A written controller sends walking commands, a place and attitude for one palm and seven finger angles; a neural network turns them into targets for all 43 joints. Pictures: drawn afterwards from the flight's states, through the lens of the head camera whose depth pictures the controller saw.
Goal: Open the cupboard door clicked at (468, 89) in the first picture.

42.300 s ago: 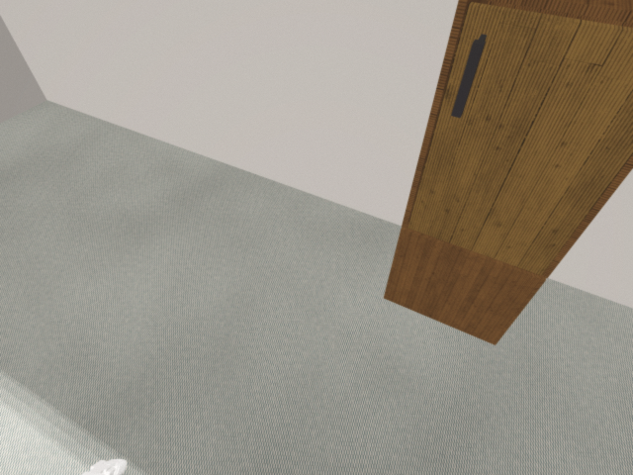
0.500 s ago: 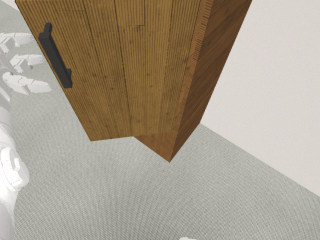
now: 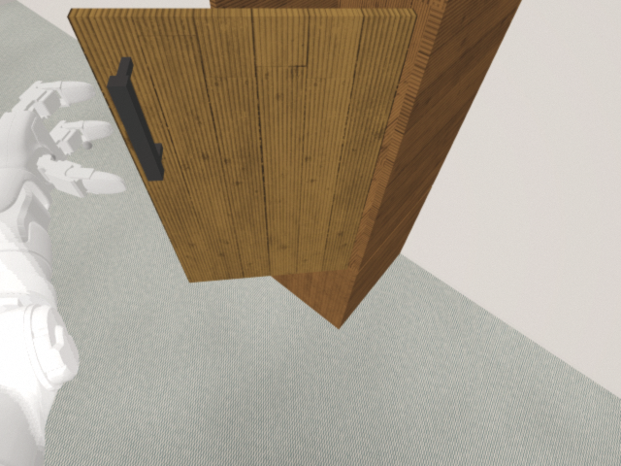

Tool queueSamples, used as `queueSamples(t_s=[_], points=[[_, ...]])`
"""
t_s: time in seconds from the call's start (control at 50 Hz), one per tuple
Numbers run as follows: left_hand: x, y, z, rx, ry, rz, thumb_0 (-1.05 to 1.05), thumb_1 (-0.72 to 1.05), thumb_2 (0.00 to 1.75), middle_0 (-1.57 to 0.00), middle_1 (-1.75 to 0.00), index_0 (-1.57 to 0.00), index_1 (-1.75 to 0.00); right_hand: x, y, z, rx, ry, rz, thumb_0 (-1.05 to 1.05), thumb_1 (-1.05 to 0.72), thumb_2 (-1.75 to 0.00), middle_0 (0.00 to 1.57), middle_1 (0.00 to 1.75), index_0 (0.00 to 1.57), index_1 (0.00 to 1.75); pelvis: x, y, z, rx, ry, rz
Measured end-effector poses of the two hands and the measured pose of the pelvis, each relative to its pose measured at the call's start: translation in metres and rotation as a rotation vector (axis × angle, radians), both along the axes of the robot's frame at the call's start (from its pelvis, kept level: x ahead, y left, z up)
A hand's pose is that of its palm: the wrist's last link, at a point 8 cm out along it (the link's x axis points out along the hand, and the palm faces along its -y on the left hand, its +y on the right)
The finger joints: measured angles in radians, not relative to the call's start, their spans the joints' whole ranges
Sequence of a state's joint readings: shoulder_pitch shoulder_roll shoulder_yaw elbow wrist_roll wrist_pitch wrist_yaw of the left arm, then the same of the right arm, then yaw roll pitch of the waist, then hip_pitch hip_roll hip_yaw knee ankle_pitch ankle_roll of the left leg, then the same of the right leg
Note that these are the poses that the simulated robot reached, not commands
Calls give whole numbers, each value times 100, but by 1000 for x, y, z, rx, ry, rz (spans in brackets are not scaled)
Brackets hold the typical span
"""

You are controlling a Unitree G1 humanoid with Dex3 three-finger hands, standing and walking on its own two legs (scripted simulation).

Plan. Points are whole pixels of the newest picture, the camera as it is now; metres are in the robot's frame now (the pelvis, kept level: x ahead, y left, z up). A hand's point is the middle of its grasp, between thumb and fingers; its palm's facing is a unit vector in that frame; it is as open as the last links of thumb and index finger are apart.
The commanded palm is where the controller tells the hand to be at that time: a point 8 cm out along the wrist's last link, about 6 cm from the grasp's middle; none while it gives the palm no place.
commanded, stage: move the hooked fingers beside the handle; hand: left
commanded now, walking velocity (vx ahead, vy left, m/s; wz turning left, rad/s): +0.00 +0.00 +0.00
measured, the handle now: (141, 123) +0.50 +0.20 +0.15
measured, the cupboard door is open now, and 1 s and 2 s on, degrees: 46 46 46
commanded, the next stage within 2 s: slide the fingers in behind the handle in 0.14 s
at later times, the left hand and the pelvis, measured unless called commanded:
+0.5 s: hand (94, 148) +0.46 +0.24 +0.15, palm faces +0.07 -1.00 +0.02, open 14.0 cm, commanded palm +0.43 +0.29 +0.15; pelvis -0.01 -0.01 +0.00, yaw +0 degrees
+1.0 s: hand (121, 153) +0.45 +0.21 +0.15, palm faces +0.09 -1.00 +0.02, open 14.0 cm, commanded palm +0.42 +0.26 +0.15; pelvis -0.02 -0.01 +0.00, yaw +1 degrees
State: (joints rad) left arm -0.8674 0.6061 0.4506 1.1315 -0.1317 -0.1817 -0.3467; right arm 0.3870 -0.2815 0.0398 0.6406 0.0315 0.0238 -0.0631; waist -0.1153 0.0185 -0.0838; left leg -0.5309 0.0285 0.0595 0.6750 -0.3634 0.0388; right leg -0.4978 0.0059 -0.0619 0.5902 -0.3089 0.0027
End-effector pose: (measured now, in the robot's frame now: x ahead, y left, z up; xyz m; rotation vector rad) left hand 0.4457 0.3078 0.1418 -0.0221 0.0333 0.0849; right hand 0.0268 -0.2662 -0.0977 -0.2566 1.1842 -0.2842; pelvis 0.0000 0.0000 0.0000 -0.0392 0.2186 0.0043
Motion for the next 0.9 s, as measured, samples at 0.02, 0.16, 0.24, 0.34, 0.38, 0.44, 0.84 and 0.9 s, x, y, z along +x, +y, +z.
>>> queueSamples(t_s=[0.02,0.16,0.24,0.34,0.38,0.44,0.84,0.9], points=[[-1,0,0,0,-1,1,-1,-50,30,-30,-120,-30,-120,1,0,0,0,-5,1,1,-90,-90,20,30,20,30,0,0,0,0,-1,0],[-5,1,0,3,6,10,-1,-50,30,-30,-120,-30,-120,0,-3,0,-3,-4,6,1,-90,-90,20,30,20,30,-3,-2,0,1,-8,3],[-8,3,3,10,0,11,-1,-50,30,-30,-120,-30,-120,-7,-6,0,-8,8,0,1,-90,-90,20,30,20,30,-5,-4,0,1,-10,5],[-9,0,4,5,2,1,-1,-50,30,-30,-120,-30,-120,-19,-9,-1,-15,35,-4,1,-90,-90,20,30,20,30,-8,-5,0,1,-11,9],[-9,-3,4,2,-1,-3,-1,-50,30,-30,-120,-30,-120,-23,-10,-1,-17,42,-7,1,-90,-90,20,30,20,30,-9,-6,0,1,-11,9],[-8,-6,3,-8,-2,-6,-1,-50,30,-30,-120,-30,-120,-28,-11,0,-19,47,-15,1,-90,-90,20,30,20,30,-11,-6,0,2,-12,6],[-23,-38,9,-6,-32,-12,-1,-50,30,-29,-119,-30,-120,-15,-3,-4,23,-41,7,1,-90,-90,20,30,20,30,-17,-6,1,6,-52,7],[-23,-43,8,-9,-23,-4,-1,-50,30,-29,-119,-30,-120,-11,-3,-4,26,-65,16,1,-90,-90,20,30,20,30,-20,-7,0,8,-55,7]])
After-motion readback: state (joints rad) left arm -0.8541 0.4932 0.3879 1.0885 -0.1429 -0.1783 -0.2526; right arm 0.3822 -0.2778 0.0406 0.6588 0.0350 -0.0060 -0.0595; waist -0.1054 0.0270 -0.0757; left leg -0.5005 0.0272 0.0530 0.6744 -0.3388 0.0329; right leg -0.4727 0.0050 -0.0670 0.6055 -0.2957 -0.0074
